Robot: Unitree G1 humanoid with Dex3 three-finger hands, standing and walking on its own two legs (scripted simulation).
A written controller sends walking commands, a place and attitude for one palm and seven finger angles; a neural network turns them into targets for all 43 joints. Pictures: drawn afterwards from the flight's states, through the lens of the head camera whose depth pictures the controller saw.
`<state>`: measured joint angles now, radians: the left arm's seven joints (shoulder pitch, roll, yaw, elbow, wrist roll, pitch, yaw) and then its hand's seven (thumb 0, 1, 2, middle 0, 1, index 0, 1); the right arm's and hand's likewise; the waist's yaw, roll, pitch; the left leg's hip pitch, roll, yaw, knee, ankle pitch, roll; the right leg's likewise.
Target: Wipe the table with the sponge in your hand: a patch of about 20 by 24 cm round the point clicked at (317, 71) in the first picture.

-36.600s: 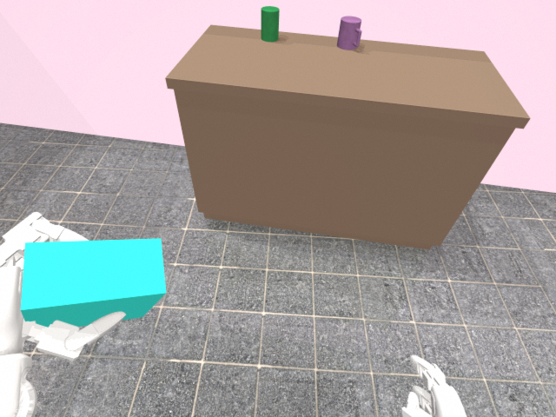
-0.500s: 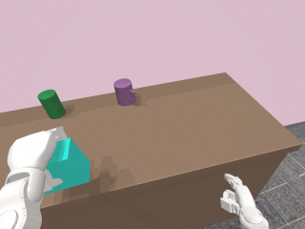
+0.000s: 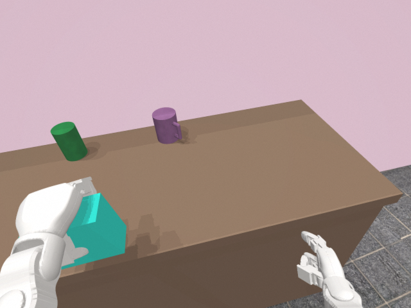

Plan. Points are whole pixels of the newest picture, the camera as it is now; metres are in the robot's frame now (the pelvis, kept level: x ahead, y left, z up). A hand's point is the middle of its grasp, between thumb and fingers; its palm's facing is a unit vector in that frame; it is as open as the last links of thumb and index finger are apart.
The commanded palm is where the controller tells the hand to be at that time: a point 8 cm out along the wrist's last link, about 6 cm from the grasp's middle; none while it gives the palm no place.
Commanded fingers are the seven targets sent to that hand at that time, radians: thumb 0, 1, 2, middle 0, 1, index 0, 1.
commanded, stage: step back with the hand held close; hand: left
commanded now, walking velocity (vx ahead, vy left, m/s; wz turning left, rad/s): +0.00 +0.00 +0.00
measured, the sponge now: (84, 237) +0.19 +0.28 +0.07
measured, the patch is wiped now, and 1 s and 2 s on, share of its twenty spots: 0.95 0.95 0.95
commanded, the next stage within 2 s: stop stepping back and stand still in 1.60 s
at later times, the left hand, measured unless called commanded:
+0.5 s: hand (74, 197) +0.21 +0.26 +0.17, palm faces +0.34 -0.82 -0.46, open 10.1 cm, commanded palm +0.16 +0.30 +0.19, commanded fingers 0.00 0.10 1.30 -1.20 -1.60 -1.20 -1.60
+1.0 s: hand (49, 230) +0.15 +0.27 +0.17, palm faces +0.44 -0.82 -0.36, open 10.1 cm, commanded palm +0.09 +0.30 +0.19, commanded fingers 0.00 0.10 1.30 -1.20 -1.60 -1.20 -1.60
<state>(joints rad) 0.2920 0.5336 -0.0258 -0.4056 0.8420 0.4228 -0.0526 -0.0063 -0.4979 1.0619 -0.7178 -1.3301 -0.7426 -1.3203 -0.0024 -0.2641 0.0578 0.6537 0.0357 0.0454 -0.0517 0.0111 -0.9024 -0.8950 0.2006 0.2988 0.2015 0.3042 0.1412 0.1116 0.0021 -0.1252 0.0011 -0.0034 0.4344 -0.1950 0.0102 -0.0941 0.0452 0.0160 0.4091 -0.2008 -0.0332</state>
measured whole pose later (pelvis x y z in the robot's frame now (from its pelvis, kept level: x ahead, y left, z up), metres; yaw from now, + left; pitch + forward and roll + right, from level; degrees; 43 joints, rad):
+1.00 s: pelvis -0.06 +0.02 -0.03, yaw +1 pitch +1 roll -2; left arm 0.42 0.39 0.36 -0.57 -0.03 -0.13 0.15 -0.01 -0.51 1.07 -0.72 -1.34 -0.75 -1.33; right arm 0.19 -0.23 0.02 0.55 0.00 -0.05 -0.08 0.01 -0.90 -0.89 0.20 0.30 0.20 0.30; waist 0.01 0.00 -0.03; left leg -0.52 -0.01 -0.02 0.73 -0.29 0.03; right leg -0.46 0.03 -0.01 0.64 -0.20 0.00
